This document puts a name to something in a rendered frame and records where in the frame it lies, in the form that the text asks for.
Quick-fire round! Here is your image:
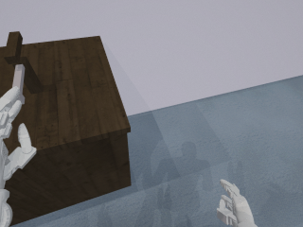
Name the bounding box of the counter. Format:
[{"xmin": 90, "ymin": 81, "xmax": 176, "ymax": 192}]
[{"xmin": 0, "ymin": 31, "xmax": 132, "ymax": 227}]

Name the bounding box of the robot left hand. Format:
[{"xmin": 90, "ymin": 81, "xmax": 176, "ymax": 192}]
[{"xmin": 0, "ymin": 86, "xmax": 37, "ymax": 189}]

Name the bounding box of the tap lever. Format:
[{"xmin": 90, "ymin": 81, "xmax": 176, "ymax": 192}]
[{"xmin": 12, "ymin": 64, "xmax": 26, "ymax": 105}]

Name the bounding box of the robot left forearm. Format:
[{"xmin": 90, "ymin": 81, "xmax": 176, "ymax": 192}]
[{"xmin": 0, "ymin": 189, "xmax": 13, "ymax": 227}]

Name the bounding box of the robot right hand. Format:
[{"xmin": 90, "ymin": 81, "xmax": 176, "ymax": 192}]
[{"xmin": 217, "ymin": 179, "xmax": 255, "ymax": 227}]

